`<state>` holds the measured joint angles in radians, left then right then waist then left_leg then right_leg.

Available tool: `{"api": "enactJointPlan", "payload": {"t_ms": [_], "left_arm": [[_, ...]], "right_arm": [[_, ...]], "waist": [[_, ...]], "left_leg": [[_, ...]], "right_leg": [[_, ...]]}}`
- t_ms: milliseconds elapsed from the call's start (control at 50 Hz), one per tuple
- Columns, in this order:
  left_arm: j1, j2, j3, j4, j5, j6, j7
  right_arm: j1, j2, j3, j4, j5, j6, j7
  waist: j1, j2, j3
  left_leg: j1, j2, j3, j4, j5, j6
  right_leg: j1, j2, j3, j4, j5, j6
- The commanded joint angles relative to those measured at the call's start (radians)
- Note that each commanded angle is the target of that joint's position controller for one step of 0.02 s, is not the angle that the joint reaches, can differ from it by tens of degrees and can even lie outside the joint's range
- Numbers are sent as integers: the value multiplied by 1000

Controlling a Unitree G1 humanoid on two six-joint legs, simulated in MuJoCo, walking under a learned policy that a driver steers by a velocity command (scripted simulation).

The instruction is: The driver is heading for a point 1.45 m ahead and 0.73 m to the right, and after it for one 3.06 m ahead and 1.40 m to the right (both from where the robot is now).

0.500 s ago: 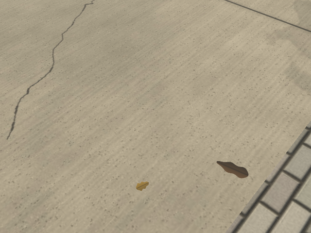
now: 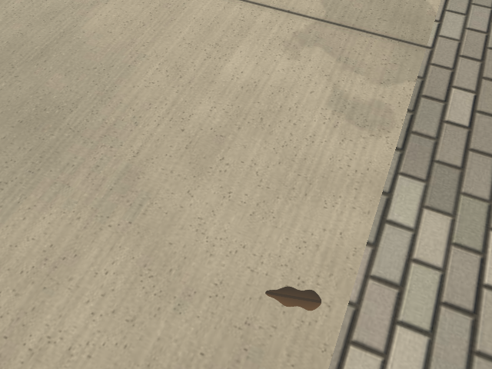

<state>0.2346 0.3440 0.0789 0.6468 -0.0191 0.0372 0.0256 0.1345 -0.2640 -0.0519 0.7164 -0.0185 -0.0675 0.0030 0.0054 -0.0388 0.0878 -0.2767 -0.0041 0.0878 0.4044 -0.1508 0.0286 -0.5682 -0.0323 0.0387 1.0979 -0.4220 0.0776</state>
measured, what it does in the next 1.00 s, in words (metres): walks ahead, turning right: right foot, then left foot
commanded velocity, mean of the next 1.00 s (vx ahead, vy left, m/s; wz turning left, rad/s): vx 0.07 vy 0.00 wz -0.60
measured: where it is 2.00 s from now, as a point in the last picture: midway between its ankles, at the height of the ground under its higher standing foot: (426, 355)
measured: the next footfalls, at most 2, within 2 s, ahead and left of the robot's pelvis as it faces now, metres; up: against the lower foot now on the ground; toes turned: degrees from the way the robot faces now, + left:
right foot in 0.24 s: +0.15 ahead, -0.15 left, +0.00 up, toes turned -10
left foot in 0.66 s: +0.19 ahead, +0.08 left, +0.00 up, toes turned -28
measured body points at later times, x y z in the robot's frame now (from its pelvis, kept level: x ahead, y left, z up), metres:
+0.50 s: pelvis +0.08 -0.03 +0.00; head +0.13 -0.07 +0.45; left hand +0.32 +0.20 -0.07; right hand +0.17 -0.35 -0.11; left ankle +0.14 +0.12 -0.69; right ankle +0.11 -0.14 -0.74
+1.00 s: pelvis +0.11 -0.02 +0.01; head +0.13 -0.03 +0.45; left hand +0.40 +0.11 -0.08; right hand +0.03 -0.32 -0.10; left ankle +0.16 +0.10 -0.74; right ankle +0.03 -0.14 -0.70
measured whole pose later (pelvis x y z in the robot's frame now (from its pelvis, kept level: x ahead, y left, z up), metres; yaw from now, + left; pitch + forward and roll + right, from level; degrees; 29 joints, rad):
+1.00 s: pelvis +0.11 -0.02 +0.01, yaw -35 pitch +1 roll +0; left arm 0.22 0.32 0.07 0.59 -0.02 0.05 -0.01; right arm 0.21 -0.29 -0.06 0.75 0.01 0.00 -0.02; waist -0.04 -0.01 0.03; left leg -0.15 0.07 0.12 0.37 -0.24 0.00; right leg -0.43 -0.05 0.00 0.83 -0.39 0.05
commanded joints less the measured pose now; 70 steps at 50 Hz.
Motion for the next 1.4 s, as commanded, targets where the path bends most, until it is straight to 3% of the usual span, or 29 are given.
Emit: {"api": "enactJointPlan", "payload": {"t_ms": [20,180,220,240,260,280,300,340,400,560,620,640,660,680,700,720,760,820,880,960,1060,1100,1120,1140,1160,1180,1200,1260,1400], "left_arm": [[71,26,4,-68,7,3,-9],[-65,68,23,-149,7,19,-52],[-12,100,43,-140,13,17,-44],[60,206,75,-140,13,14,-24],[55,292,82,-169,36,6,-15],[77,210,61,-165,36,-16,-26],[40,185,49,-157,31,-31,-29],[-46,146,40,-158,4,-31,-20],[-92,143,35,-171,22,-19,-6],[-85,158,46,-157,14,-2,-1],[-113,148,43,-157,0,6,-2],[-114,136,39,-156,-6,9,1],[-80,92,27,-155,0,9,2],[-58,73,24,-180,-3,3,3],[-39,160,51,-161,16,-6,5],[-19,195,68,-134,6,-4,1],[9,151,64,-99,7,14,5],[-46,92,42,-122,-8,18,-4],[-124,75,26,-159,-6,9,-16],[-141,47,8,-174,2,-8,-36],[-41,48,11,-134,-4,-18,-51],[143,93,41,-60,-11,-19,-43],[289,186,70,-36,-15,-22,-29],[264,278,75,-75,-6,-52,-37],[234,170,46,-78,-1,-78,-45],[197,118,25,-75,6,-94,-44],[152,90,14,-81,9,-100,-44],[88,92,5,-83,19,-101,-27],[177,115,10,9,9,-107,-6]], "right_arm": [[-63,-170,-48,-47,10,-5,-12],[-50,-234,-66,-3,53,31,-2],[-12,-206,-60,17,59,37,0],[33,-167,-48,15,27,37,3],[25,-122,-24,-36,-14,38,-2],[-34,-169,-37,-27,1,44,-2],[-46,-181,-41,-34,26,50,-2],[-41,-185,-45,-18,14,55,-19],[-16,-160,-40,-6,17,62,-18],[-49,-144,-31,-22,26,61,-5],[1,-143,-39,-15,26,48,6],[36,-152,-46,-4,21,46,6],[67,-217,-62,-7,4,49,-1],[36,-300,-78,-4,-18,59,-4],[2,-246,-65,-34,-32,52,-7],[-55,-191,-48,-52,-22,50,-15],[-102,-150,-37,-61,10,52,-28],[-22,-155,-36,-48,8,66,-41],[69,-194,-50,-31,16,68,-44],[70,-239,-68,-29,29,51,-26],[43,-254,-74,-13,60,34,8],[48,-183,-51,-6,49,31,12],[4,-103,-23,-40,13,24,17],[-55,-99,-20,-118,14,-2,15],[-78,-180,-38,-111,44,-24,23],[-58,-199,-43,-101,57,-37,33],[-32,-197,-44,-71,42,-41,36],[-12,-171,-40,-39,15,-37,46],[-196,-88,2,-79,32,-33,56]], "waist": [[20,147,-167],[-7,139,-135],[20,88,-158],[30,-98,-215],[14,-304,-254],[75,-148,-321],[50,-107,-272],[11,-46,-214],[-23,-78,-225],[11,-127,-205],[-22,-132,-197],[-38,-114,-195],[-24,10,-208],[22,307,-136],[4,267,-131],[27,200,-117],[31,171,-90],[-22,180,-101],[-89,214,-112],[-91,204,-86],[-16,173,-72],[67,79,-135],[125,-158,-165],[99,-283,-160],[113,-154,-121],[79,-147,-70],[52,-86,-45],[11,-71,-44],[72,-46,12]], "left_leg": [[106,294,-133,-142,515,217],[173,316,-34,-39,316,143],[129,253,28,130,265,68],[-29,165,98,376,76,-15],[-336,0,60,669,-516,-98],[-356,5,-125,808,-546,-98],[-376,25,-146,832,-472,-85],[-373,55,-158,731,-339,-83],[-254,15,-139,639,-257,-107],[-114,-33,-168,311,-212,-99],[-12,-40,-155,106,-128,-65],[70,-15,-154,-4,-33,-44],[174,154,-297,-71,-8,18],[166,346,-543,-137,115,169],[101,428,-600,-143,150,258],[78,374,-499,-127,146,231],[110,270,-342,-103,115,162],[191,241,-240,-124,97,174],[296,285,-275,-184,-175,183],[238,310,-215,-223,-247,167],[101,303,-103,-161,-242,134],[-56,233,8,88,-185,74],[-289,134,102,496,-313,-11],[-625,-16,-27,733,-456,-48],[-676,59,-132,816,-395,-30],[-674,92,-136,790,-285,-8],[-635,119,-133,745,-200,-7],[-514,114,-103,625,-29,-42],[-371,47,-59,213,276,-67]], "right_leg": [[52,-54,13,-127,134,-2],[175,-20,-67,-466,194,-85],[337,22,-73,-632,347,-137],[537,-111,127,-679,733,-206],[661,-354,513,-696,890,-441],[638,-347,502,-713,864,-474],[595,-299,400,-711,820,-425],[516,-213,311,-719,667,-330],[415,-161,269,-730,684,-322],[356,-131,404,-722,416,-304],[340,-98,446,-679,394,-265],[299,-65,430,-646,341,-227],[195,7,351,-508,146,-167],[-15,180,127,-319,-146,-103],[-21,115,131,-71,-197,-57],[-11,95,134,23,-131,-46],[-49,81,109,109,-19,-11],[-86,51,33,56,53,17],[-124,6,2,-89,53,19],[-6,-24,-53,-276,28,-22],[271,7,-133,-549,115,-105],[569,58,-133,-630,124,-155],[749,-143,190,-728,87,-236],[794,-333,694,-877,-140,-427],[767,-348,644,-910,-144,-432],[724,-313,538,-901,-70,-399],[677,-263,432,-891,31,-363],[580,-187,252,-913,390,-316],[491,-133,90,-966,448,-270]]}}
